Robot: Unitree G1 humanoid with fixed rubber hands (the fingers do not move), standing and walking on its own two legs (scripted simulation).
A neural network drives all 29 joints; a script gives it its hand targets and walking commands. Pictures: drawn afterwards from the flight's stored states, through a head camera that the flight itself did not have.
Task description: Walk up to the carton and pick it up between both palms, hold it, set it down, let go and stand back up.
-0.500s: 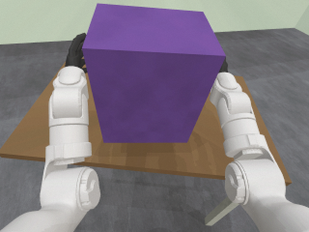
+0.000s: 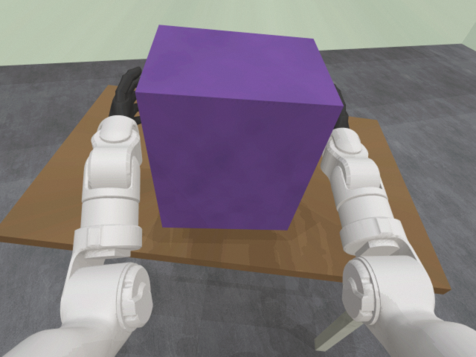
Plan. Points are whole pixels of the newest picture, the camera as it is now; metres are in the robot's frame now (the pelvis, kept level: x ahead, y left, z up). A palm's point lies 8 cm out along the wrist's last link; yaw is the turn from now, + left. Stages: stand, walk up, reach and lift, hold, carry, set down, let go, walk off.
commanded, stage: set down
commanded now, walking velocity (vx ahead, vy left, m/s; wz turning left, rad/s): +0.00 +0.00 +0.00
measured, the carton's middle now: (231, 141) +0.42 -0.01 +0.15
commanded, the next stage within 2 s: none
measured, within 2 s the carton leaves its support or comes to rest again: neither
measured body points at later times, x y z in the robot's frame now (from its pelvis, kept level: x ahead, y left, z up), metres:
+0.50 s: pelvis +0.00 +0.00 +0.00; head +0.02 +0.02 +0.45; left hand +0.45 +0.15 +0.15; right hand +0.43 -0.19 +0.16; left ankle +0.03 +0.12 -0.75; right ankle -0.02 -0.09 -0.75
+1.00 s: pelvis +0.00 +0.00 +0.00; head +0.03 +0.00 +0.45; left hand +0.45 +0.13 +0.13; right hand +0.43 -0.20 +0.13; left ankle +0.03 +0.12 -0.75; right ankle -0.02 -0.09 -0.75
